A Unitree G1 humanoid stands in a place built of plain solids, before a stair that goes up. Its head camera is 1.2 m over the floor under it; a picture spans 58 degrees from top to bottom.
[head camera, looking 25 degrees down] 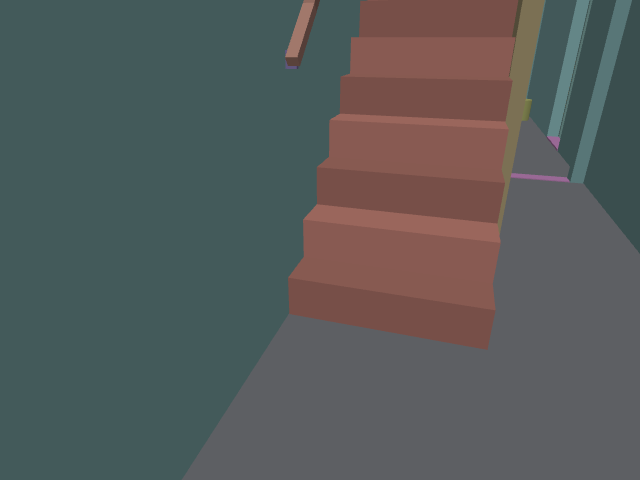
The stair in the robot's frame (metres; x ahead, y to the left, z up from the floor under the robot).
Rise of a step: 0.20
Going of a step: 0.22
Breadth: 0.90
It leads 17 degrees to the right of straight ahead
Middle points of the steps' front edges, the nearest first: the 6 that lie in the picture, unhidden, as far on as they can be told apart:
1.60 -0.28 0.20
1.81 -0.35 0.40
2.03 -0.41 0.60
2.24 -0.48 0.80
2.46 -0.54 1.01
2.67 -0.61 1.21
